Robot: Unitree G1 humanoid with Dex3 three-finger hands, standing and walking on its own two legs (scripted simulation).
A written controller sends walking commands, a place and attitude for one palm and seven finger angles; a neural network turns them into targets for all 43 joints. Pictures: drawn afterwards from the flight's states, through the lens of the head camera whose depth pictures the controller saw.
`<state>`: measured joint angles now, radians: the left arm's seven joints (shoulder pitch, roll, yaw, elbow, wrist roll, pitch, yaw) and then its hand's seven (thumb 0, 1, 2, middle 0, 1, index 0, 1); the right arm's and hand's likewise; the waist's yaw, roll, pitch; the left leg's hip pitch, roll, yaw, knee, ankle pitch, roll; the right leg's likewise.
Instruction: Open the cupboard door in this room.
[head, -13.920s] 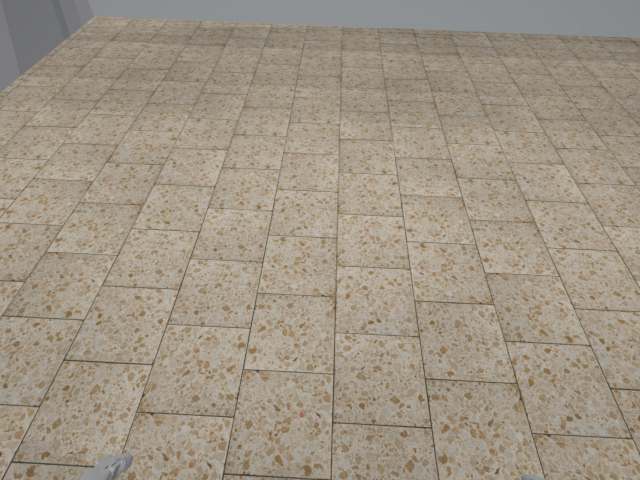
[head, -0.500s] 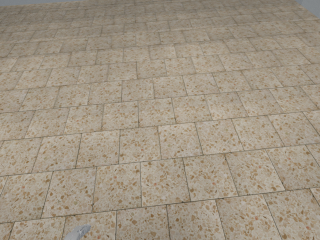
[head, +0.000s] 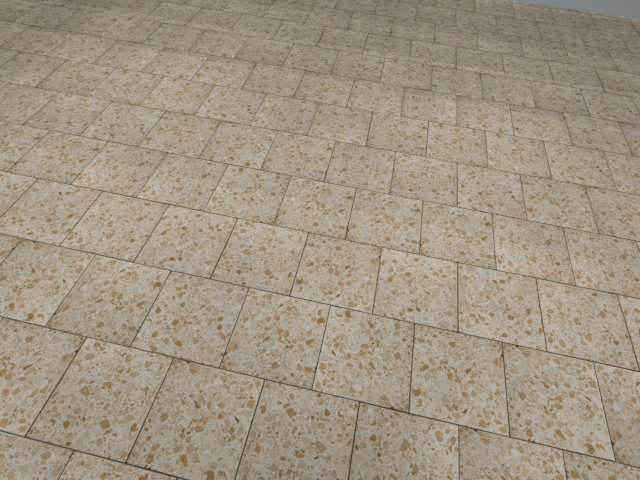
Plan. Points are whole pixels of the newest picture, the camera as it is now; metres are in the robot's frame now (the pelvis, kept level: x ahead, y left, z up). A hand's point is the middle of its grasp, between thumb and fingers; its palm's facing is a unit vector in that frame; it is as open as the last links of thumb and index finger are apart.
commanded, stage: turn or walk to find it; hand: left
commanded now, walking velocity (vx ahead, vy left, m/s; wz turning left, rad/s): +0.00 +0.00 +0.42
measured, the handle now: out of the picture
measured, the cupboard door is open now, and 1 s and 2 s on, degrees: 0 0 0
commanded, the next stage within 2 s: none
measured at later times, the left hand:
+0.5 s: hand out of the picture +0.05 +0.17 -0.13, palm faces +0.18 -0.94 -0.29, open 7.4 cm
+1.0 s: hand out of the picture -0.14 +0.17 -0.18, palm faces +0.46 -0.85 -0.24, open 7.4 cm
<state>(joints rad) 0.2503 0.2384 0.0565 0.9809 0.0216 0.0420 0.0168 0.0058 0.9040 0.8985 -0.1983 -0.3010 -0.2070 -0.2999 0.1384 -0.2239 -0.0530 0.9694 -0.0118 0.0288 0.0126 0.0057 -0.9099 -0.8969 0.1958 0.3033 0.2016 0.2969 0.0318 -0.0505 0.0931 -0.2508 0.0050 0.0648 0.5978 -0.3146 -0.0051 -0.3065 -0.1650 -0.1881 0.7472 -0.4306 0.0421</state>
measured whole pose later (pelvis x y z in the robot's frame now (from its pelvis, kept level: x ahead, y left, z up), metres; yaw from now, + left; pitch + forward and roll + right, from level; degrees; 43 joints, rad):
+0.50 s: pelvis -0.02 -0.04 +0.01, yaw +11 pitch -1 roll +2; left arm 0.14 0.17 0.02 0.91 0.02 0.01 0.01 0.01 0.90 0.90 -0.20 -0.30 -0.20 -0.30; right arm 0.23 -0.24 -0.08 0.98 -0.02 0.06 0.01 0.01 -0.91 -0.90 0.20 0.30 0.21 0.30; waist -0.03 0.07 0.07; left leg -0.39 -0.05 -0.08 0.85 -0.44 -0.02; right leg -0.27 -0.05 -0.11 0.60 -0.31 -0.03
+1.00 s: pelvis -0.06 -0.03 +0.00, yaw +24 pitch -1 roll +1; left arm 0.26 0.25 0.06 1.00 0.02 0.05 0.02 0.01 0.90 0.90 -0.20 -0.30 -0.21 -0.30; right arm 0.14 -0.21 -0.05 0.97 -0.01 0.03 0.01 0.00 -0.91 -0.90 0.20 0.30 0.20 0.30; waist 0.04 -0.05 0.08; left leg -0.24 0.01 0.08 0.60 -0.33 0.01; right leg -0.35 -0.16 -0.22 0.77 -0.45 0.03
